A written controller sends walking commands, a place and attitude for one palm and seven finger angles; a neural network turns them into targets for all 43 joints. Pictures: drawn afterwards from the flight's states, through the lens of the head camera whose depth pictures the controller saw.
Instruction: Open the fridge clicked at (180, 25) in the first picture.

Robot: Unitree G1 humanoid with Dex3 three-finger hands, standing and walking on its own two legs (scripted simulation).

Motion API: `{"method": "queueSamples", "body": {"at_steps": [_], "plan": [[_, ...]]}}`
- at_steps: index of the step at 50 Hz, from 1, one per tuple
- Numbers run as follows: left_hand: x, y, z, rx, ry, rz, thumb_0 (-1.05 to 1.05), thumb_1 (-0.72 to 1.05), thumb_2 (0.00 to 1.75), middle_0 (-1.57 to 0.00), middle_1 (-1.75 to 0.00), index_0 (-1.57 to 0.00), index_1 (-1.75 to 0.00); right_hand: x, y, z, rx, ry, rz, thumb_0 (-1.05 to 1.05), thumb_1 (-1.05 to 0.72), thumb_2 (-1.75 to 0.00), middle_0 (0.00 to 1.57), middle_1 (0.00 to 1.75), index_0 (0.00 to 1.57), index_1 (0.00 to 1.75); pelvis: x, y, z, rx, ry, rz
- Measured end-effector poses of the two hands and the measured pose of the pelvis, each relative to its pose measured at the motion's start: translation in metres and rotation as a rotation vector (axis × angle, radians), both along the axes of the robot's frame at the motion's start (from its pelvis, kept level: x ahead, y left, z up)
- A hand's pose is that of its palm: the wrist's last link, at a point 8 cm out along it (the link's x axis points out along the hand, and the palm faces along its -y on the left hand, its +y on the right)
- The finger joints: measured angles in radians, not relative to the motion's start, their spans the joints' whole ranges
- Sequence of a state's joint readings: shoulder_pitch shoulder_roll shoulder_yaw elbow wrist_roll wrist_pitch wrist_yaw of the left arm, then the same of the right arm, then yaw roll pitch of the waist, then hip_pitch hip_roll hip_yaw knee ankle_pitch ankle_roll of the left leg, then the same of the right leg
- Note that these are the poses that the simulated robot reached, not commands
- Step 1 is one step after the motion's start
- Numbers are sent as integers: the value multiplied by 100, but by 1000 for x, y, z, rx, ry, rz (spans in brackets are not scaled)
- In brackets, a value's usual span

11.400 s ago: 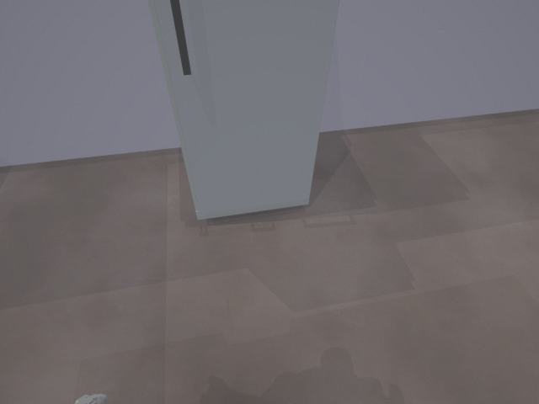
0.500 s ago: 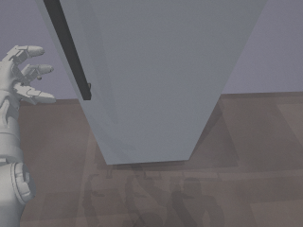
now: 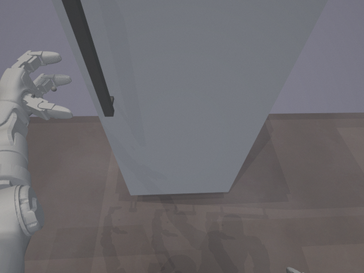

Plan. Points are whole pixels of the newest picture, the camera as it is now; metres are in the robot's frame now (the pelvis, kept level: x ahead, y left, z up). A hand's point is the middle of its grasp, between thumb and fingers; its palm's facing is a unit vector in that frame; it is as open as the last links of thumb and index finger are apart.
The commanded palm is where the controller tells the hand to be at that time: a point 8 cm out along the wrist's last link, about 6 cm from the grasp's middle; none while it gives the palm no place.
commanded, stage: feel for the door with the fingertips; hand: left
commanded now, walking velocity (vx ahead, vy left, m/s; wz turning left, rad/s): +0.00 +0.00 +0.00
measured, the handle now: (83, 24) +0.52 +0.20 +0.26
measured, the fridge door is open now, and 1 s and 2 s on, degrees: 0 0 0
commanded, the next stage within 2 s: slide the fingers in behind the handle in 0.98 s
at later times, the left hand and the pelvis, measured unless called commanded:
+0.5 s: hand (74, 88) +0.45 +0.23 +0.16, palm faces +0.04 -1.00 +0.01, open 14.0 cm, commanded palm +0.43 +0.28 +0.16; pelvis +0.00 +0.00 +0.00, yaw -1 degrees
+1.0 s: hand (81, 79) +0.47 +0.22 +0.16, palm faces +0.04 -1.00 -0.01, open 13.9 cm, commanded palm +0.45 +0.27 +0.16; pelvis +0.00 +0.00 +0.00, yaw +0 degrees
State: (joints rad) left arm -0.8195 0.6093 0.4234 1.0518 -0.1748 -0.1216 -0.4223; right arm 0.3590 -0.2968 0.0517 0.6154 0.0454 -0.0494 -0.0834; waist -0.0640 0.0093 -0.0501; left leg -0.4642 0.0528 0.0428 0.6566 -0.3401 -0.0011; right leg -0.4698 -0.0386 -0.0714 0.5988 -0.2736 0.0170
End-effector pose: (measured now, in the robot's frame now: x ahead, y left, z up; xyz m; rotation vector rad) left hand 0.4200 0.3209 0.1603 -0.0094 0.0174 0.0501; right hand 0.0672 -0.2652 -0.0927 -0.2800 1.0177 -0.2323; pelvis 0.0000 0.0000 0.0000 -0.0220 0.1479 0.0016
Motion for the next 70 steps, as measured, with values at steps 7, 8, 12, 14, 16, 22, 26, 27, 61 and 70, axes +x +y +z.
{"method": "queueSamples", "body": {"at_steps": [7, 8, 12, 14, 16, 22, 26, 27, 61, 70], "plan": [[6, -6, 1, 8, -21, -18, -2, -50, 30, -30, -120, -30, -120, -23, -3, -2, -4, 52, -38, 1, -90, -90, 20, 30, 21, 30, 0, 1, 0, -1, 8, -9], [7, -8, 1, 4, -23, -22, -2, -50, 30, -30, -120, -30, -120, -25, -3, -2, -3, 58, -41, 1, -90, -90, 20, 30, 21, 30, 0, 1, 0, -1, 8, -10], [10, -17, -2, -12, -16, -30, -2, -50, 30, -30, -120, -30, -120, -30, -2, -3, 3, 65, -51, 1, -90, -90, 20, 30, 21, 30, 1, 2, 0, 0, 7, -14], [10, -20, -4, -13, -13, -24, -2, -50, 30, -30, -120, -30, -120, -29, -1, -2, 8, 58, -54, 1, -90, -90, 20, 30, 21, 30, 1, 2, 1, 1, 6, -17], [10, -24, -4, -5, -16, -22, -2, -50, 30, -30, -120, -30, -120, -27, 0, -2, 13, 45, -55, 1, -90, -90, 20, 30, 21, 30, 2, 2, 1, 0, 3, -19], [7, -35, -3, -9, -23, -18, -2, -50, 30, -30, -120, -30, -120, -12, 5, -1, 30, -1, -42, 1, -90, -90, 20, 30, 21, 30, 3, 2, 2, 1, -11, -19], [8, -38, -2, 7, -10, -4, -2, -50, 30, -30, -120, -30, -120, -1, 7, -1, 35, -30, -25, 1, -90, -90, 20, 30, 21, 30, 2, 2, 2, 1, -16, -12], [8, -39, -1, 7, -9, -1, -2, -50, 30, -30, -120, -30, -120, 1, 8, -1, 35, -36, -20, 1, -90, -90, 20, 30, 21, 30, 2, 1, 2, 2, -17, -11], [30, -47, 5, 31, -8, 1, -2, -50, 30, -35, -123, -35, -125, -57, -5, -10, 17, 121, -71, 1, -90, -90, 20, 30, 21, 30, -7, -5, -1, 3, 22, -7], [28, -50, 2, 17, -13, -9, -2, -50, 30, -32, -122, -32, -122, -51, -5, -9, 19, 95, -72, 1, -90, -90, 20, 30, 21, 30, -6, -4, -1, 3, 19, -14]]}}
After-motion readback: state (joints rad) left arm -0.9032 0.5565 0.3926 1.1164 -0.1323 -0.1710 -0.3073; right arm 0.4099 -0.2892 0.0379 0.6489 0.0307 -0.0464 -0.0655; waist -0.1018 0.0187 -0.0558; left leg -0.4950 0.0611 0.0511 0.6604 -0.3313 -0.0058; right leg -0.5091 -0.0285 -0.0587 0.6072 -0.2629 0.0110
